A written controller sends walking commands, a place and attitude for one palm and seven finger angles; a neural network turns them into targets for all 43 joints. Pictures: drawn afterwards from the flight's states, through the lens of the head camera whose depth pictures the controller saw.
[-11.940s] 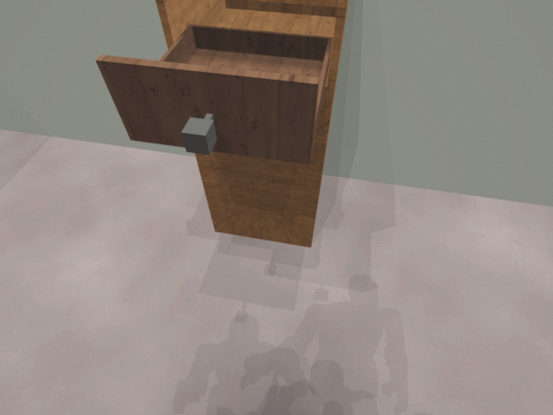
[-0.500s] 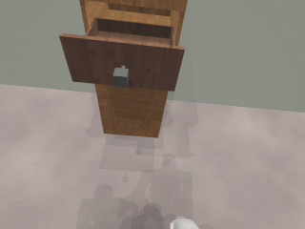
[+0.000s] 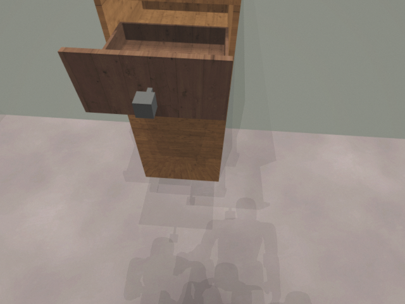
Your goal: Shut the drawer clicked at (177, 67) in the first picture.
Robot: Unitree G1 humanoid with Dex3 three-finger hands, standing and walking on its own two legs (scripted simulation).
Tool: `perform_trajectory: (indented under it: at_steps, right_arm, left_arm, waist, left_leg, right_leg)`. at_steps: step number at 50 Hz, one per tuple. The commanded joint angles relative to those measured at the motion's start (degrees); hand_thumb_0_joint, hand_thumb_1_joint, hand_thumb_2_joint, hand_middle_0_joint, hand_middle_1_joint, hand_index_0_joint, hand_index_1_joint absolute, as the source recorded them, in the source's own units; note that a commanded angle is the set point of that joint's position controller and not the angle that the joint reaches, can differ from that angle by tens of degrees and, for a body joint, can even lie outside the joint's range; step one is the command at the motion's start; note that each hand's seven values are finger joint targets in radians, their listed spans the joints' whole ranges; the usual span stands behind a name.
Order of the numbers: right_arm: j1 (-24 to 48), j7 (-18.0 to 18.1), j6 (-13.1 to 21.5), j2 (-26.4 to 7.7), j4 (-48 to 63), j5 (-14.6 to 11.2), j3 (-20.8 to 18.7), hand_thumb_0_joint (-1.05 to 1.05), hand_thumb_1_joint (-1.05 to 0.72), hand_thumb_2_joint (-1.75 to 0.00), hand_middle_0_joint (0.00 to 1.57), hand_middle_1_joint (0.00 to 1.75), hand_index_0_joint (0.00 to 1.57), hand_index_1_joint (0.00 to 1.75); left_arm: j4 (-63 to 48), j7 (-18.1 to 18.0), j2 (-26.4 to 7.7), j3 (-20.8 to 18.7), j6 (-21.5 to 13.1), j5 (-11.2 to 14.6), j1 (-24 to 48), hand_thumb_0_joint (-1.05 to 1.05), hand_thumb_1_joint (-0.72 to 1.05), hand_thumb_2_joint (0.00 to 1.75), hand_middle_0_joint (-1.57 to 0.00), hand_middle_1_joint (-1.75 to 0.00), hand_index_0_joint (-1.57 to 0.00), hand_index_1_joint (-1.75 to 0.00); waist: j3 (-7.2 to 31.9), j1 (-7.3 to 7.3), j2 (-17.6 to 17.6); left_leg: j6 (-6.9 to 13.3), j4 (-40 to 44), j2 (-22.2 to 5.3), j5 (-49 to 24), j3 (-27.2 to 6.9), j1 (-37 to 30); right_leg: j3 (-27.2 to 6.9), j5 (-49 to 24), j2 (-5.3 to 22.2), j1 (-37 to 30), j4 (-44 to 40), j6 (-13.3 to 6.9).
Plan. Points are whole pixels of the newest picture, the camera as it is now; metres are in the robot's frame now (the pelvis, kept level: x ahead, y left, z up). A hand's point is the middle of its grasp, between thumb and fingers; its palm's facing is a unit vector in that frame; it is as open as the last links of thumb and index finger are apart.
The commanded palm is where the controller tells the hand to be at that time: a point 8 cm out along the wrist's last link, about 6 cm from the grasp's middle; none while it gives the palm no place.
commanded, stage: come to a stop and stand still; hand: left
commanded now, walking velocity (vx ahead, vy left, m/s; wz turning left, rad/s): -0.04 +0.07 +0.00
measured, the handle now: (147, 99) +0.53 +0.16 +0.10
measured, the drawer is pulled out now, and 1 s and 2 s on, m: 0.30 0.30 0.30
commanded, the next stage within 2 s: look again from close up in 0.04 s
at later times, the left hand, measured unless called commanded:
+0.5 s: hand out of the picture -0.04 +0.16 -0.17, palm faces +0.04 -0.99 -0.16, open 7.4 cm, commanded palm none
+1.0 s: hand (142, 239) +0.22 +0.12 +0.05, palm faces +0.02 -1.00 +0.05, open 6.6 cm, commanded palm +0.13 +0.20 -0.02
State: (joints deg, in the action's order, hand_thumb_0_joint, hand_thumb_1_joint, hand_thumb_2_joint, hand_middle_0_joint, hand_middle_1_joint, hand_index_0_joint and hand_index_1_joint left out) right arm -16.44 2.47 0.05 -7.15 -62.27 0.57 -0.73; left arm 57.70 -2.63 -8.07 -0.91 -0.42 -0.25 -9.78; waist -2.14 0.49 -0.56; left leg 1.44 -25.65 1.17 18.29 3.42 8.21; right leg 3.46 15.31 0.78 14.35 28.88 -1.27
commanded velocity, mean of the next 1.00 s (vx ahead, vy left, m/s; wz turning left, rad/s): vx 0.00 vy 0.00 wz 0.00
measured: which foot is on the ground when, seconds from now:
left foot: down 0.00-1.00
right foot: down 0.00-1.00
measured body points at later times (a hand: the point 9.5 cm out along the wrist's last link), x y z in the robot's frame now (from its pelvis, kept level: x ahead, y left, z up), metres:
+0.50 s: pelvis -0.02 +0.00 +0.01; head -0.01 +0.01 +0.46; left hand -0.04 +0.22 -0.16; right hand -0.03 -0.21 -0.15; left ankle -0.05 +0.10 -0.74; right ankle +0.00 -0.10 -0.74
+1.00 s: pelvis -0.02 +0.01 -0.02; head -0.02 +0.00 +0.43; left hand +0.21 +0.18 +0.05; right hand +0.14 -0.25 -0.09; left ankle -0.05 +0.10 -0.74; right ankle +0.00 -0.10 -0.74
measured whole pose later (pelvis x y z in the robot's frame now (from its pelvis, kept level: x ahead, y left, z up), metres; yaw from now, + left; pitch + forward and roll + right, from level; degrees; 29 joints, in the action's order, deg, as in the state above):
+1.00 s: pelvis -0.02 +0.01 -0.02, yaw +1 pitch +5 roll +1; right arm -14.2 2.1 19.2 -16.1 -40.1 -1.0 -1.5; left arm -0.2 0.7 -4.9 3.5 -14.5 9.3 -18.0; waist 6.1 2.1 1.5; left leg 2.4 -39.0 2.1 22.9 2.9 20.7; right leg 4.0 19.3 2.5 25.7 40.4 -0.5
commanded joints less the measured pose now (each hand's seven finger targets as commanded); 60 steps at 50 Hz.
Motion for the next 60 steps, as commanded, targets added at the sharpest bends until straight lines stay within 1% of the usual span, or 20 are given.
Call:
perform_trajectory:
  at_steps: [1,15,34,35,36,37,38,39,40,41,44,47,48,50,51,53,54,56,58,60]
  right_arm:
    - [-6.07,0.07,-0.08,-5.12,2.20,0.06,-1.33,0.00,-0.90,-0.90,0.20,0.30,0.20,0.30]
    - [-2.08,-0.70,0.38,-6.50,1.46,0.14,0.42,0.00,-0.90,-0.90,0.20,0.30,0.20,0.30]
    - [-7.66,-0.20,1.66,-3.66,-3.07,-0.09,1.57,0.00,-0.90,-0.90,0.20,0.30,0.20,0.30]
    - [1.44,-0.98,2.62,-6.80,1.65,-0.53,1.00,0.00,-0.90,-0.90,0.20,0.30,0.20,0.30]
    - [-2.18,1.50,10.92,-18.51,22.73,-1.68,-0.63,0.00,-0.90,-0.90,0.20,0.30,0.20,0.30]
    - [4.29,2.75,16.40,-11.71,19.96,-2.78,1.80,0.00,-0.90,-0.90,0.20,0.30,0.20,0.30]
    - [3.30,2.75,18.44,-12.14,15.99,-3.12,-0.04,0.00,-0.90,-0.90,0.20,0.30,0.20,0.30]
    - [1.32,1.94,18.55,-9.21,15.36,-3.70,-0.02,0.00,-0.90,-0.90,0.20,0.30,0.20,0.30]
    - [1.44,1.82,19.62,-10.79,20.62,-4.62,0.10,0.00,-0.90,-0.90,0.20,0.30,0.20,0.30]
    - [2.28,2.64,21.26,-12.78,21.77,-4.70,-0.36,0.00,-0.90,-0.90,0.20,0.30,0.20,0.30]
    - [2.59,2.63,24.47,-14.39,26.71,-2.72,-0.53,0.00,-0.90,-0.90,0.20,0.30,0.20,0.30]
    - [4.68,0.21,24.10,-14.16,31.09,-1.14,-2.48,0.00,-0.90,-0.90,0.20,0.30,0.20,0.30]
    - [5.19,-1.07,22.45,-14.70,32.11,-1.23,-3.18,0.00,-0.90,-0.90,0.20,0.30,0.20,0.30]
    - [8.44,-3.07,19.39,-15.43,36.28,-0.11,-3.95,0.00,-0.90,-0.90,0.20,0.30,0.20,0.30]
    - [9.76,-3.23,17.58,-15.05,38.84,-0.17,-4.27,0.00,-0.90,-0.90,0.20,0.30,0.20,0.30]
    - [11.35,-3.43,13.33,-13.94,42.37,-0.44,-3.92,0.00,-0.90,-0.90,0.20,0.30,0.20,0.30]
    - [12.38,-3.48,11.79,-13.17,45.19,-0.91,-3.08,0.00,-0.90,-0.90,0.20,0.30,0.20,0.30]
    - [10.10,-3.14,10.11,-11.72,46.78,-1.25,-2.65,0.00,-0.90,-0.90,0.20,0.30,0.20,0.30]
    - [5.56,-2.58,9.92,-11.34,46.23,-0.83,-2.65,0.00,-0.90,-0.90,0.20,0.30,0.20,0.30]
    - [4.13,-1.97,11.26,-11.22,45.09,-0.94,-2.06,0.00,-0.90,-0.90,0.20,0.30,0.20,0.30]
  left_arm:
    - [-2.16,-0.02,-6.79,-1.12,-0.38,-0.26,-4.90,0.00,0.90,0.90,-0.20,-0.30,-0.20,-0.30]
    - [1.12,0.86,-5.81,0.44,-0.06,-0.40,-7.47,0.00,0.90,0.90,-0.20,-0.30,-0.20,-0.30]
    - [5.54,0.67,-3.03,1.22,-1.02,-0.18,-12.58,0.00,0.90,0.90,-0.20,-0.30,-0.20,-0.30]
    - [7.54,-1.76,-5.98,1.21,-2.43,-0.96,-15.89,0.00,0.90,0.90,-0.20,-0.30,-0.20,-0.30]
    - [-80.96,-0.80,-16.40,-1.73,-13.65,11.34,24.90,0.00,0.90,0.90,-0.22,-0.32,-0.22,-0.32]
    - [-69.29,-3.99,-12.53,-1.55,-8.75,6.94,7.45,0.00,0.90,0.90,-0.24,-0.34,-0.24,-0.34]
    - [-62.81,-7.00,-8.29,-0.43,-5.16,8.34,5.47,0.00,0.90,0.90,-0.26,-0.37,-0.26,-0.37]
    - [-50.20,-7.01,2.63,5.66,0.78,7.88,-11.45,0.00,0.90,0.90,-0.28,-0.39,-0.28,-0.39]
    - [-61.54,-5.87,4.70,9.06,0.99,9.67,-7.34,0.00,0.90,0.90,-0.30,-0.41,-0.30,-0.41]
    - [-67.62,-5.00,2.80,9.00,-1.44,10.18,-6.66,0.00,0.90,0.90,-0.32,-0.43,-0.32,-0.43]
    - [-70.54,-2.84,4.68,12.02,-7.24,8.58,-6.67,0.00,0.90,0.90,-0.38,-0.50,-0.38,-0.50]
    - [-58.89,3.38,5.24,6.99,-15.05,9.70,-21.16,0.00,0.90,0.90,-0.44,-0.56,-0.44,-0.56]
    - [-53.79,6.58,0.98,1.36,-17.54,10.30,-27.18,0.00,0.90,0.90,-0.46,-0.58,-0.46,-0.58]
    - [-55.88,13.51,-5.00,-5.82,-24.58,11.49,-27.28,0.00,0.90,0.90,-0.50,-0.62,-0.50,-0.62]
    - [-55.81,14.17,-8.05,-9.92,-25.17,10.52,-28.70,0.00,0.90,0.90,-0.52,-0.65,-0.52,-0.65]
    - [-62.59,12.96,-10.18,-10.55,-22.27,8.88,-28.19,0.00,0.90,0.90,-0.56,-0.69,-0.56,-0.69]
    - [-69.28,11.93,-7.56,-6.67,-20.89,8.40,-23.40,0.00,0.90,0.90,-0.58,-0.71,-0.58,-0.71]
    - [-77.43,9.44,-6.72,-6.14,-19.98,8.83,-18.19,0.00,0.90,0.90,-0.62,-0.75,-0.62,-0.75]
    - [-85.79,7.71,-7.87,-7.32,-22.51,9.99,-10.23,0.00,0.90,0.90,-0.66,-0.80,-0.66,-0.80]
    - [-90.44,8.32,-5.18,-3.40,-26.41,11.07,-6.14,0.00,0.90,0.90,-0.70,-0.84,-0.70,-0.84]
  waist:
    - [5.99,-0.13,-1.65]
    - [-2.54,-0.73,-0.02]
    - [-2.69,-0.96,-0.24]
    - [-3.51,-3.59,2.26]
    - [25.97,5.88,14.01]
    - [23.35,0.69,18.63]
    - [16.72,2.23,15.49]
    - [8.43,1.65,7.61]
    - [3.29,1.88,3.26]
    - [6.02,2.15,-1.38]
    - [2.72,4.29,-12.31]
    - [0.69,-0.71,-18.11]
    - [1.17,-3.01,-16.24]
    - [5.18,-3.99,-10.85]
    - [6.88,-5.63,-8.15]
    - [9.54,-8.00,2.04]
    - [10.85,-7.19,7.07]
    - [16.58,-5.89,9.33]
    - [20.28,-3.00,6.90]
    - [20.51,0.59,6.33]
  left_leg:
    - [-0.62,0.73,-6.35,-18.25,-3.21,1.08]
    - [1.02,9.51,-7.15,-3.67,-6.59,4.21]
    - [1.01,9.70,-6.95,-7.44,-5.90,4.34]
    - [-1.09,-2.52,-7.67,-13.93,-2.54,6.98]
    - [-0.38,3.39,-1.28,-17.26,-4.55,-6.47]
    - [-0.42,4.82,-3.10,-23.33,-2.46,-5.58]
    - [-2.05,4.93,-3.41,-17.80,-2.77,-0.30]
    - [-1.38,4.96,-3.62,-11.28,-4.77,5.90]
    - [-0.64,4.43,-3.67,-6.99,-6.14,8.73]
    - [-0.20,2.46,-3.74,-4.35,-5.94,7.29]
    - [0.82,-3.29,-1.14,-1.94,-6.76,11.36]
    - [-0.75,-8.52,-0.75,-1.67,-5.92,19.57]
    - [-1.80,-9.95,-0.10,-2.89,-4.86,21.26]
    - [-2.88,-14.27,1.22,-6.12,-2.56,23.20]
    - [-2.30,-15.22,1.87,-7.00,-1.34,24.99]
    - [-1.86,-15.40,2.47,-9.17,-0.09,24.64]
    - [-1.74,-15.23,2.40,-11.11,0.21,23.21]
    - [-1.41,-16.11,1.27,-16.49,-0.26,20.40]
    - [-0.75,-17.67,0.08,-18.53,-2.13,17.81]
    - [-0.08,-19.43,-0.91,-18.41,-3.51,15.10]
  right_leg:
    - [-8.68,-32.24,9.93,-7.87,-1.32,-3.11]
    - [-7.29,-3.83,5.58,-2.71,-8.83,-0.89]
    - [-5.76,-8.16,5.63,-5.08,-8.03,-1.20]
    - [-7.65,-30.54,8.78,-3.28,-4.83,-0.60]
    - [-4.96,-18.58,2.42,-10.66,-2.03,-0.02]
    - [-2.94,-8.95,0.40,-8.47,-0.43,-1.66]
    - [-0.85,-3.71,0.20,-3.53,0.58,-0.77]
    - [1.01,-2.04,0.60,-0.16,-0.66,-0.25]
    - [1.39,-1.55,0.67,0.78,-1.30,0.00]
    - [1.03,0.43,0.79,1.58,-1.96,0.35]
    - [0.77,6.44,-0.03,8.76,-0.80,0.81]
    - [1.95,8.90,-0.13,13.26,4.24,0.30]
    - [1.47,6.76,-0.11,11.79,5.86,-0.52]
    - [0.54,-2.67,0.46,8.41,10.79,-1.62]
    - [-0.10,-6.30,0.66,6.29,12.64,-1.76]
    - [-1.62,-11.67,1.01,3.37,14.95,-2.41]
    - [-2.10,-14.03,0.95,3.39,15.67,-2.67]
    - [-2.42,-18.73,0.42,2.93,16.40,-2.19]
    - [-2.80,-19.96,-0.67,4.92,16.41,-1.31]
    - [-2.52,-19.36,-0.95,8.11,15.43,-0.44]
